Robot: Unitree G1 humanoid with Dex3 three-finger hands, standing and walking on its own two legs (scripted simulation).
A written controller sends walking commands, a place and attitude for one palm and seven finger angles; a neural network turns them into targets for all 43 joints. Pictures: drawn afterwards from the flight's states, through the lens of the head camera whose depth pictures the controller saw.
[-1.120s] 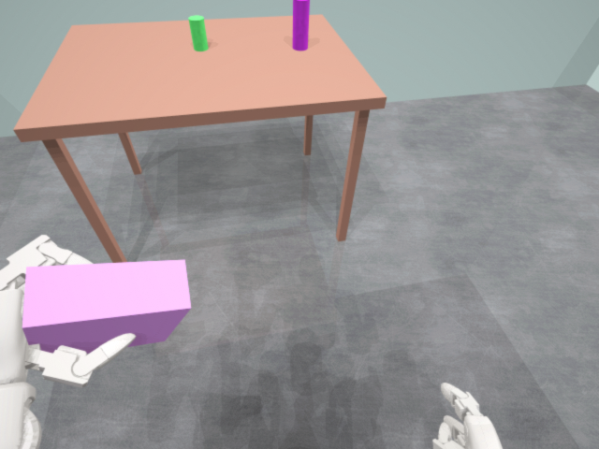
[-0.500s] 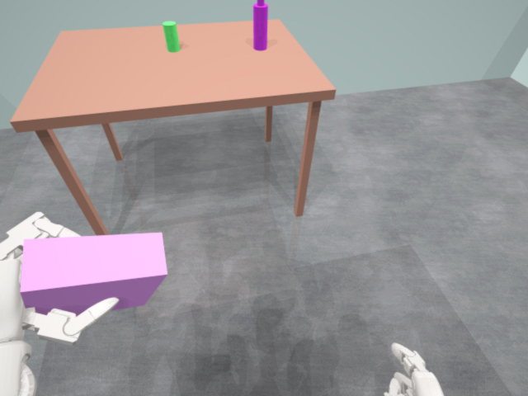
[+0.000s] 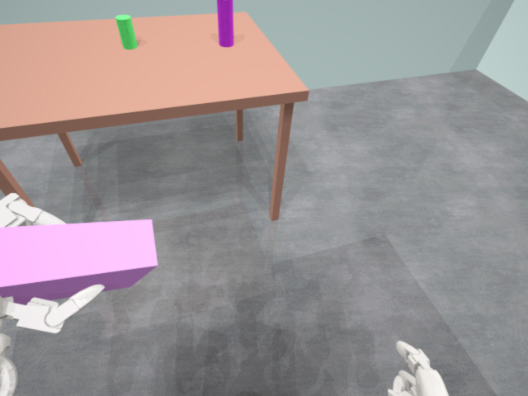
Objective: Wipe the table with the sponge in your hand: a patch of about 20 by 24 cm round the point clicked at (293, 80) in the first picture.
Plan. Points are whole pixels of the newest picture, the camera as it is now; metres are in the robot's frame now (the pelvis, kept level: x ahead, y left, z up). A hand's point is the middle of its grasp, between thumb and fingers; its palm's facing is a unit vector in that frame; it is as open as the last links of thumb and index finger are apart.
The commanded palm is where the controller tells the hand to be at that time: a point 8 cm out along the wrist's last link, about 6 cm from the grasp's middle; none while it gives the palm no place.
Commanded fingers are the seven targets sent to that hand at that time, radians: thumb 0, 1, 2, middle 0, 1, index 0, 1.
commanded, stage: walk to a spot facing it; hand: left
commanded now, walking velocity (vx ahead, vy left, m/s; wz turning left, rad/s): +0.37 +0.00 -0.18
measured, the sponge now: (101, 261) +0.23 +0.21 +0.15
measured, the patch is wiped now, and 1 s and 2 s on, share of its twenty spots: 0.00 0.00 0.00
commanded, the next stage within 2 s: turn to face it in 0.56 s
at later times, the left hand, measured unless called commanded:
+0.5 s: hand (194, 159) +0.38 +0.13 +0.18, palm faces +0.29 -0.80 -0.53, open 9.5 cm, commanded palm +0.32 +0.19 +0.19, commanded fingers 0.00 0.10 1.30 -1.20 -1.60 -1.20 -1.60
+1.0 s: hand (212, 115) +0.47 +0.12 +0.19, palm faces +0.49 -0.75 -0.45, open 9.5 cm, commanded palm +0.42 +0.16 +0.19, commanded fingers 0.00 0.10 1.30 -1.20 -1.60 -1.20 -1.60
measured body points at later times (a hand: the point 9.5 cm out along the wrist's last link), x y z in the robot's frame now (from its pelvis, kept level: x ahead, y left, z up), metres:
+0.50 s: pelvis +0.15 -0.08 +0.01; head +0.20 -0.10 +0.45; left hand +0.36 +0.17 +0.21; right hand +0.28 -0.34 -0.11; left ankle +0.17 +0.06 -0.64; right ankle +0.15 -0.15 -0.73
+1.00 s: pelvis +0.28 -0.13 -0.01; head +0.30 -0.14 +0.44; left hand +0.44 +0.16 +0.22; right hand +0.48 -0.29 -0.10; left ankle +0.30 +0.04 -0.72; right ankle +0.31 -0.23 -0.73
